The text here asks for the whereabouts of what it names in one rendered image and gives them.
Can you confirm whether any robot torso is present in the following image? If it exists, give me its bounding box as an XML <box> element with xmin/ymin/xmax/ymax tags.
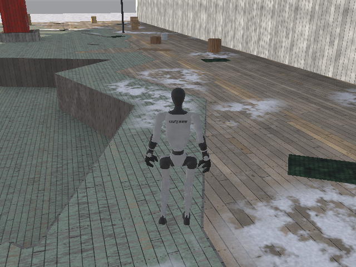
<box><xmin>165</xmin><ymin>109</ymin><xmax>191</xmax><ymax>167</ymax></box>

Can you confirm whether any left robot upper arm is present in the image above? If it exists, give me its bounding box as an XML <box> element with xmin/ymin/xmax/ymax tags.
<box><xmin>151</xmin><ymin>112</ymin><xmax>167</xmax><ymax>143</ymax></box>

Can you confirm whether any robot right forearm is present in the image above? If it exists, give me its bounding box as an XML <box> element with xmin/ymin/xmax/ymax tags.
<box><xmin>199</xmin><ymin>135</ymin><xmax>210</xmax><ymax>161</ymax></box>

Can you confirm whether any robot left forearm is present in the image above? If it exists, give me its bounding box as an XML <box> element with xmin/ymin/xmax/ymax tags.
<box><xmin>146</xmin><ymin>134</ymin><xmax>157</xmax><ymax>157</ymax></box>

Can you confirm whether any right robot upper arm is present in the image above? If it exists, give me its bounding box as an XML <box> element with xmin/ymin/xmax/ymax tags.
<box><xmin>190</xmin><ymin>112</ymin><xmax>204</xmax><ymax>144</ymax></box>

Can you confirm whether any right robot foot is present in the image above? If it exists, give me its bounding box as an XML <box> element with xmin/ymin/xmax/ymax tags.
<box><xmin>182</xmin><ymin>211</ymin><xmax>190</xmax><ymax>225</ymax></box>

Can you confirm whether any left robot hand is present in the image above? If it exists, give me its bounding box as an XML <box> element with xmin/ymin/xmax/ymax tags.
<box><xmin>145</xmin><ymin>155</ymin><xmax>158</xmax><ymax>167</ymax></box>

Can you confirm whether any right robot hand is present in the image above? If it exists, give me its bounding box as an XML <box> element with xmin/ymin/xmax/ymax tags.
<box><xmin>198</xmin><ymin>159</ymin><xmax>211</xmax><ymax>173</ymax></box>

